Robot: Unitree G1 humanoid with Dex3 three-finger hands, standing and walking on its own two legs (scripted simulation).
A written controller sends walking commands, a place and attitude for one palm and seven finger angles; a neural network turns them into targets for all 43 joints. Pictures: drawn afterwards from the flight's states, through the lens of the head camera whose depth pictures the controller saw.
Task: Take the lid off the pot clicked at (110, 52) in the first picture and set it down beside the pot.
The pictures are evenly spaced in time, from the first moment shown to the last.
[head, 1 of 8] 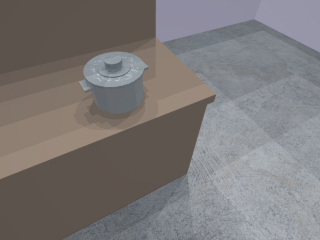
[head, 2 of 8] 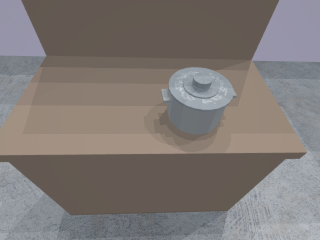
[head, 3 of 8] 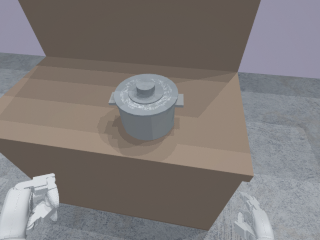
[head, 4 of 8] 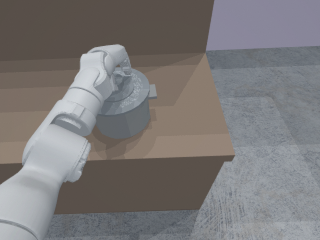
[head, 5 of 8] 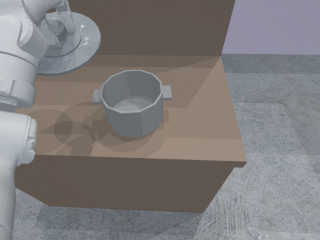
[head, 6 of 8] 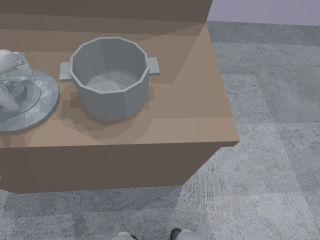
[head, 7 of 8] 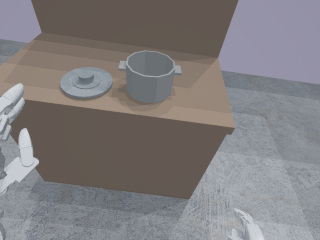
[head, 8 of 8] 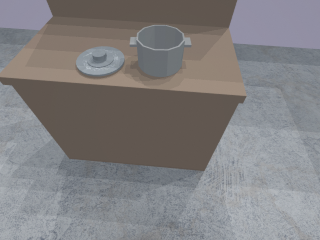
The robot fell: no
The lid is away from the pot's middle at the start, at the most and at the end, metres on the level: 0.00 0.25 0.24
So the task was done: yes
